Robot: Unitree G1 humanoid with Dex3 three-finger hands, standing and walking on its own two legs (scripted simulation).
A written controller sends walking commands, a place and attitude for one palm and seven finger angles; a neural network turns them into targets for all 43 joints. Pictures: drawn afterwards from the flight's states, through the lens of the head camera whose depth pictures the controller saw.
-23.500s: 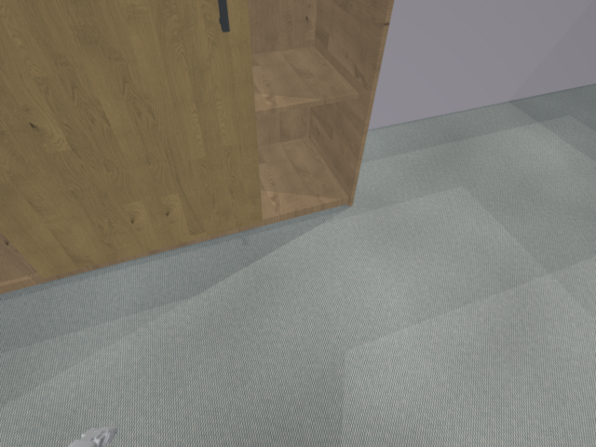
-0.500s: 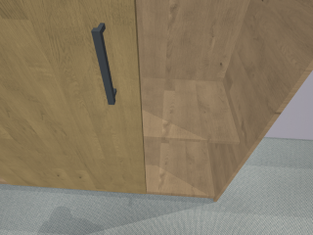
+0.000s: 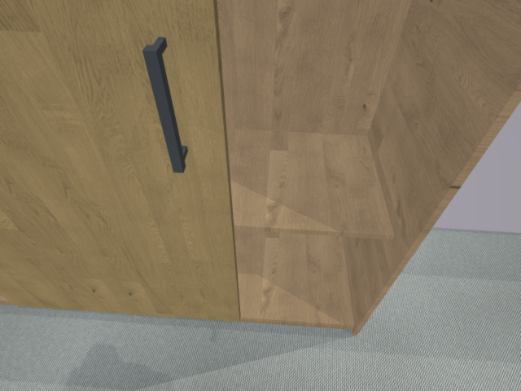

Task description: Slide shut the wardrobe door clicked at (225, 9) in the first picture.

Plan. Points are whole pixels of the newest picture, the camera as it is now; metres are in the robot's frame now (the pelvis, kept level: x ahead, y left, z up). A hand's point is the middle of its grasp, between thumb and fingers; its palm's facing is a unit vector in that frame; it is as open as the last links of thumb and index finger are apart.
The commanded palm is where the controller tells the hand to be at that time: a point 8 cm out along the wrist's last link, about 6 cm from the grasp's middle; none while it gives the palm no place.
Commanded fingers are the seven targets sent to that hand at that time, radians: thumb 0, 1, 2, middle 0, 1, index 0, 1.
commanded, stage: look again from close up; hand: left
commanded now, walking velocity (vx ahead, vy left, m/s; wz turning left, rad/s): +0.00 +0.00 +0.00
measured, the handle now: (170, 111) +0.47 +0.18 +0.20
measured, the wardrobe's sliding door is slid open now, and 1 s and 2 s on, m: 0.43 0.43 0.43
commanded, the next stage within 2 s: none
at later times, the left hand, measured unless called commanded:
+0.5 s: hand out of the picture -0.03 +0.14 -0.17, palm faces +0.05 -0.98 -0.17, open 7.3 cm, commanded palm none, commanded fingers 0.00 0.90 0.90 -0.20 -0.30 -0.20 -0.30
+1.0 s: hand out of the picture -0.03 +0.13 -0.18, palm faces +0.07 -0.98 -0.17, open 7.3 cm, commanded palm none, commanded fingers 0.00 0.90 0.90 -0.20 -0.30 -0.20 -0.30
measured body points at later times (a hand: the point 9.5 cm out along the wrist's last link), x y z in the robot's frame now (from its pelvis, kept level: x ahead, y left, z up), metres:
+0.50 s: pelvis +0.00 -0.02 +0.00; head +0.00 -0.02 +0.45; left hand -0.03 +0.19 -0.16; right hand -0.03 -0.22 -0.17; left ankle -0.03 +0.10 -0.74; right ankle -0.01 -0.08 -0.74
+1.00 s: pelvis +0.00 -0.03 +0.00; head +0.00 -0.03 +0.45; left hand -0.03 +0.18 -0.16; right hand -0.03 -0.23 -0.17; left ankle -0.03 +0.10 -0.74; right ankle -0.01 -0.08 -0.74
